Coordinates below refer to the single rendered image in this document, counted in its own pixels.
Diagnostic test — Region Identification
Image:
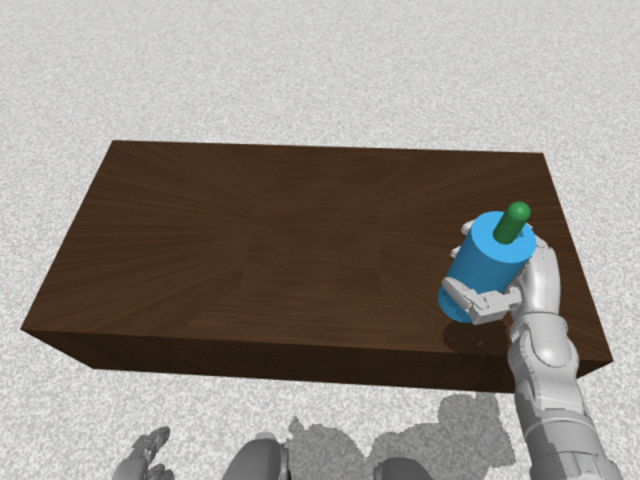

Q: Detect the right robot hand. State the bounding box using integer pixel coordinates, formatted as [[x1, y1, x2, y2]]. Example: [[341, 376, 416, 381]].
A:
[[442, 220, 561, 325]]

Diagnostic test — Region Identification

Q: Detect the left robot hand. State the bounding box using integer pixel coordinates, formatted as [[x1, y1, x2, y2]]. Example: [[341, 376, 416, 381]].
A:
[[112, 426, 175, 480]]

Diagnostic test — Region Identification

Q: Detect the right robot arm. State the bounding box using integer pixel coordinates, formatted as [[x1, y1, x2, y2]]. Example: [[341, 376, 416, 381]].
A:
[[507, 312, 623, 480]]

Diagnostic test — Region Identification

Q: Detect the bottle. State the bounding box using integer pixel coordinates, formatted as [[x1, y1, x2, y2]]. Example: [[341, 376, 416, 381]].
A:
[[438, 201, 536, 323]]

